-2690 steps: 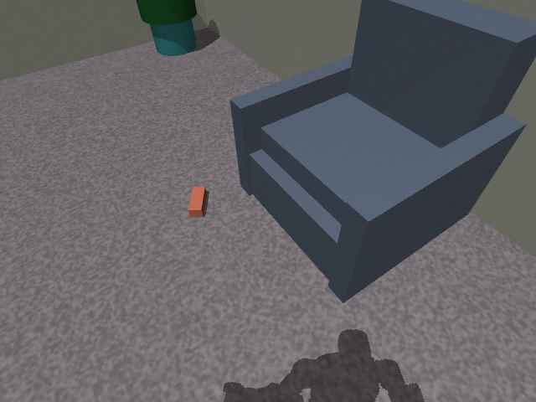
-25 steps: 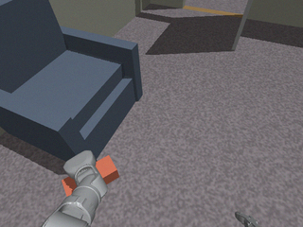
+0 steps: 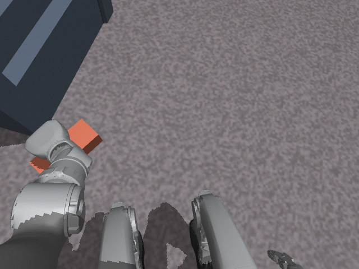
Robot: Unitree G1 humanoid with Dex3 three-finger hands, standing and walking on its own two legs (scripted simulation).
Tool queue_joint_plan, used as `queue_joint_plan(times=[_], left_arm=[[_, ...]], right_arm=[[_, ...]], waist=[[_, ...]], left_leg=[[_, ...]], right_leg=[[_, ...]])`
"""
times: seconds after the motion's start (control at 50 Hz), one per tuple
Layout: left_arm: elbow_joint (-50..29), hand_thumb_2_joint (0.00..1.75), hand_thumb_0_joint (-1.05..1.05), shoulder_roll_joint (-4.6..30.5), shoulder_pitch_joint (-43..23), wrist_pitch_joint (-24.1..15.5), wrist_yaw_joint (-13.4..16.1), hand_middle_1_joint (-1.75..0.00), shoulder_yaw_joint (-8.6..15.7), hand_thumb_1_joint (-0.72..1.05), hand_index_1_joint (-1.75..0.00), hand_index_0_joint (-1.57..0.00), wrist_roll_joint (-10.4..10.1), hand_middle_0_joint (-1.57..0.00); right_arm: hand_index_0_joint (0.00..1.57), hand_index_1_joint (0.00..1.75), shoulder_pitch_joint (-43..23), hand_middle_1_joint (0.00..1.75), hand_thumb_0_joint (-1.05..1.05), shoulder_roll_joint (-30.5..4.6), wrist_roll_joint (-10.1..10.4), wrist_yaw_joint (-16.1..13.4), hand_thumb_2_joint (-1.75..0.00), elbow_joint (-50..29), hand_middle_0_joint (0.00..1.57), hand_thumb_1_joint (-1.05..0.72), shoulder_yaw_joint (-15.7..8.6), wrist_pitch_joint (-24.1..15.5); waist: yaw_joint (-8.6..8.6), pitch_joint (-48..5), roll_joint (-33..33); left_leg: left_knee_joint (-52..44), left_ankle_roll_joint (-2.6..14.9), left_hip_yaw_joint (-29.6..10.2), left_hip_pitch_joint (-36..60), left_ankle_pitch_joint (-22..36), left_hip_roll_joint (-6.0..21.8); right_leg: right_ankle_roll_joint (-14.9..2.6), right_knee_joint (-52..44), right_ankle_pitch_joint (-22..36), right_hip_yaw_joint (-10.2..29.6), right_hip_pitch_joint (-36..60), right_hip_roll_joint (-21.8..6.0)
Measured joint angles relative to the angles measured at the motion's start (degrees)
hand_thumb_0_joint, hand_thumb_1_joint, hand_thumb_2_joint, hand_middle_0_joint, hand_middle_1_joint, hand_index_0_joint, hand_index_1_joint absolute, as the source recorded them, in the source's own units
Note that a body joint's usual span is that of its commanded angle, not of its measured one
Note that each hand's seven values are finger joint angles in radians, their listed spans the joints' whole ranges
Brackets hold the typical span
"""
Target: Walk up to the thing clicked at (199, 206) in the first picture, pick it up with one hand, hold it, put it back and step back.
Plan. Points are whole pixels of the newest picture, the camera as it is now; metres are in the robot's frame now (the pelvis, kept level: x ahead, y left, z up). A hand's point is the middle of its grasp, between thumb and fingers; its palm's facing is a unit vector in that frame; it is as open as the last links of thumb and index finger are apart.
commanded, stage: crouch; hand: left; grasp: from above
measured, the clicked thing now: (68, 150) +0.44 +0.24 -0.18
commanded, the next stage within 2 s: lower in 1.18 s
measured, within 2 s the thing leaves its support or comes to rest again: neither
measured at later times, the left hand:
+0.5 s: hand (83, 154) +0.46 +0.24 -0.30, palm faces -0.32 -0.26 -0.91, open 9.0 cm
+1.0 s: hand (85, 153) +0.48 +0.25 -0.36, palm faces -0.30 -0.29 -0.91, open 9.0 cm
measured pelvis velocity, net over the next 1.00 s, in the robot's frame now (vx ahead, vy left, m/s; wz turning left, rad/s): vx -0.02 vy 0.00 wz -0.06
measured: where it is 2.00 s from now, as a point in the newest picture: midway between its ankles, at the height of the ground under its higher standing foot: (170, 262)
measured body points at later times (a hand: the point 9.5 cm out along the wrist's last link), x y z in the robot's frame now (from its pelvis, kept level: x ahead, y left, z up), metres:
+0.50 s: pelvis -0.01 +0.00 -0.15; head +0.22 +0.03 +0.24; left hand +0.48 +0.25 -0.25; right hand +0.01 -0.27 -0.27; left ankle +0.07 +0.13 -0.52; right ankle +0.07 -0.13 -0.52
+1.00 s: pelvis -0.02 +0.00 -0.21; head +0.23 +0.02 +0.16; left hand +0.50 +0.26 -0.31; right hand -0.03 -0.26 -0.33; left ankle +0.07 +0.13 -0.52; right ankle +0.07 -0.13 -0.52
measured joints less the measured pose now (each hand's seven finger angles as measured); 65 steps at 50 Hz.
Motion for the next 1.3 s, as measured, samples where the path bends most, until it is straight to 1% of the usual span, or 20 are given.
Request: queue_joint_plan(times=[0.04, 0.12, 0.2, 0.3, 0.38, 0.44, 0.5, 0.6, 0.68, 0.74, 0.82, 0.94, 1.02, 1.12, 1.3], left_arm=[[0.1, 0.37, 0.02, 1.0, -0.6, -0.9, -1.3, -0.41, 0.5, 0.12, -0.4, -0.82, 0.6, -0.76], [0.7, 0.36, 0.02, 3.1, -0.9, -3.3, -3.4, -0.39, 1.2, 0.12, -0.38, -0.84, 3.2, -0.78], [2.5, 0.34, 0.03, 4.8, -1.7, -4.7, -3.5, -0.36, 1.3, 0.13, -0.35, -0.85, 5.1, -0.78], [3.7, 0.33, 0.03, 6.6, -3.5, -6.0, -3.9, -0.36, 2.2, 0.14, -0.35, -0.85, 5.6, -0.78], [2.9, 0.32, 0.03, 7.8, -4.4, -7.3, -4.9, -0.36, 2.9, 0.14, -0.35, -0.84, 7.7, -0.78], [2.0, 0.32, 0.03, 8.5, -4.6, -8.0, -5.1, -0.36, 3.5, 0.14, -0.35, -0.85, 9.7, -0.78], [2.0, 0.32, 0.03, 9.2, -5.1, -8.2, -4.9, -0.36, 4.0, 0.14, -0.35, -0.85, 10.8, -0.79], [4.1, 0.32, 0.03, 11.0, -7.4, -7.5, -4.4, -0.36, 5.4, 0.14, -0.35, -0.85, 10.1, -0.78], [6.9, 0.33, 0.03, 12.7, -9.6, -7.6, -4.7, -0.37, 5.9, 0.14, -0.36, -0.84, 9.7, -0.78], [8.7, 0.33, 0.03, 14.1, -11.1, -8.3, -5.3, -0.38, 6.2, 0.15, -0.36, -0.83, 9.9, -0.77], [9.8, 0.32, 0.03, 15.9, -12.2, -9.6, -6.0, -0.38, 6.4, 0.16, -0.37, -0.82, 10.8, -0.76], [10.4, 0.3, 0.03, 17.6, -13.0, -10.4, -5.3, -0.38, 7.6, 0.17, -0.37, -0.82, 11.7, -0.76], [10.4, 0.29, 0.03, 18.5, -13.1, -10.2, -4.9, -0.38, 8.3, 0.17, -0.37, -0.82, 11.8, -0.76], [10.0, 0.3, 0.03, 19.2, -13.2, -10.0, -5.3, -0.37, 8.6, 0.16, -0.36, -0.83, 11.7, -0.76], [10.8, 0.33, 0.02, 21.0, -13.8, -10.0, -5.6, -0.37, 8.8, 0.14, -0.35, -0.84, 11.7, -0.78]], right_arm=[[0.2, 0.29, -0.2, 0.29, 0.0, 0.6, -0.2, 0.0, -0.88, 0.2, 0.2, -0.88, 0.4, 0.0], [0.2, 0.3, 0.1, 0.29, 0.0, 1.3, -0.8, 0.2, -0.89, 0.3, 0.2, -0.88, 1.1, -0.1], [0.2, 0.3, 0.4, 0.29, 0.0, 1.2, -1.5, 0.5, -0.89, 0.4, 0.2, -0.89, 1.7, -0.7], [0.2, 0.29, 0.2, 0.29, 0.0, 0.4, -2.3, 1.4, -0.89, 0.4, 0.2, -0.89, 2.0, -2.2], [0.2, 0.29, -0.1, 0.29, 0.0, -0.6, -2.6, 2.0, -0.89, 0.1, 0.2, -0.89, 2.0, -2.6], [0.2, 0.29, 0.0, 0.29, 0.0, -1.3, -2.8, 2.3, -0.89, -0.2, 0.2, -0.89, 1.9, -2.6], [0.2, 0.29, 0.2, 0.29, 0.0, -2.0, -3.0, 2.6, -0.89, -0.6, 0.2, -0.9, 1.7, -2.6], [0.2, 0.29, 0.5, 0.29, 0.0, -2.6, -3.5, 3.4, -0.89, -0.9, 0.2, -0.9, 1.6, -3.1], [0.2, 0.29, 0.8, 0.29, 0.0, -2.9, -4.1, 4.2, -0.89, -0.7, 0.2, -0.9, 1.8, -3.9], [0.2, 0.29, 0.9, 0.29, 0.0, -3.1, -4.4, 4.7, -0.89, -0.6, 0.2, -0.9, 2.2, -4.3], [0.2, 0.3, 1.1, 0.29, 0.0, -3.4, -4.7, 5.2, -0.89, -0.8, 0.2, -0.9, 3.0, -4.6], [0.2, 0.3, 1.4, 0.29, 0.0, -3.5, -5.1, 5.8, -0.89, -0.9, 0.2, -0.91, 3.9, -4.6], [0.2, 0.3, 1.5, 0.29, 0.0, -3.4, -5.3, 6.2, -0.89, -1.2, 0.2, -0.91, 4.4, -4.6], [0.2, 0.3, 1.7, 0.3, 0.0, -3.5, -5.3, 6.8, -0.9, -1.6, 0.2, -0.91, 5.1, -4.5], [0.2, 0.3, 1.6, 0.3, 0.0, -4.4, -5.3, 7.7, -0.9, -2.4, 0.2, -0.92, 5.8, -4.4]], waist=[[-0.26, 0.0, 0.5], [-0.97, -0.6, 1.4], [-1.54, -1.2, 1.8], [-2.19, -0.5, 1.2], [-2.79, 0.9, 0.5], [-3.09, 1.6, 0.2], [-3.36, 2.1, 0.1], [-3.61, 3.1, 0.0], [-3.9, 4.0, 0.0], [-4.14, 4.9, -0.1], [-4.53, 6.3, -0.3], [-5.07, 7.8, -0.5], [-5.41, 8.4, -0.6], [-5.6, 9.2, -0.8], [-5.78, 9.8, -1.0]], left_leg=[[3.0, 0.06, -0.5, -3.2, -0.6, 0.1], [8.8, 0.11, -1.2, -9.2, -1.9, 0.0], [14.3, 0.13, -1.6, -14.5, -3.2, -0.2], [20.1, 0.16, -2.1, -20.3, -4.1, -0.3], [24.0, 0.07, -2.4, -24.0, -4.5, -0.5], [26.4, 0.0, -2.6, -26.0, -4.8, -0.5], [28.3, -0.08, -2.6, -27.7, -5.0, -0.6], [30.5, -0.25, -2.9, -29.6, -5.0, -0.5], [32.2, -0.38, -3.1, -31.2, -4.9, -0.4], [33.8, -0.4, -3.4, -32.5, -4.8, -0.4], [36.2, -0.37, -3.8, -34.1, -4.8, -0.3], [39.2, -0.28, -4.3, -36.6, -4.8, -0.4], [40.6, -0.23, -4.6, -37.7, -5.0, -0.5], [41.9, -0.29, -5.0, -38.4, -5.3, -0.5], [43.7, -0.25, -5.9, -39.3, -5.8, -0.4]], right_leg=[[-0.01, 2.8, -0.5, -0.3, -3.0, 0.1], [0.04, 8.4, -1.9, -0.7, -8.7, 0.1], [0.14, 13.8, -3.3, -0.7, -13.9, 0.1], [0.26, 19.7, -4.3, -0.8, -19.6, 0.1], [0.27, 23.5, -4.8, -0.9, -23.0, 0.1], [0.27, 26.0, -5.2, -0.9, -25.1, 0.1], [0.24, 28.0, -5.5, -0.8, -26.8, 0.1], [0.13, 30.4, -5.5, -0.8, -29.0, 0.3], [0.03, 32.2, -5.3, -0.9, -30.7, 0.5], [0.04, 33.7, -5.1, -1.0, -32.0, 0.7], [0.17, 35.8, -4.9, -1.2, -33.6, 0.9], [0.42, 38.4, -4.8, -1.4, -35.8, 1.1], [0.57, 39.7, -4.9, -1.5, -36.8, 1.2], [0.61, 40.8, -5.2, -1.7, -37.4, 1.2], [0.81, 42.0, -5.3, -2.4, -38.0, 1.6]])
